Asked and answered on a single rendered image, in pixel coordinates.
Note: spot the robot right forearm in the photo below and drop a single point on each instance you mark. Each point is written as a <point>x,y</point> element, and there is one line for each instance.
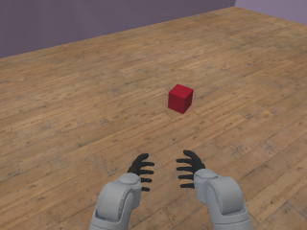
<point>224,199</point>

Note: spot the robot left forearm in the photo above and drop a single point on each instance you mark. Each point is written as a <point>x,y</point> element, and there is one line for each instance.
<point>115,202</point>

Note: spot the carton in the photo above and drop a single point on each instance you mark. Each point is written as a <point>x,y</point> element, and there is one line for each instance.
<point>180,98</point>

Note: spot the right robot hand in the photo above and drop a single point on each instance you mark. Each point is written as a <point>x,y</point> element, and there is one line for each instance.
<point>196,164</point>

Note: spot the left robot hand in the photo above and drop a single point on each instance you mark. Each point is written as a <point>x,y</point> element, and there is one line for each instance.
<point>137,164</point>

